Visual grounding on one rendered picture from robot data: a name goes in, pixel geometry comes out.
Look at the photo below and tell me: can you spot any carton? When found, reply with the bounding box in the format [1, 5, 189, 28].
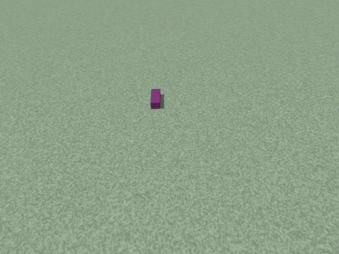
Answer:
[150, 89, 160, 109]

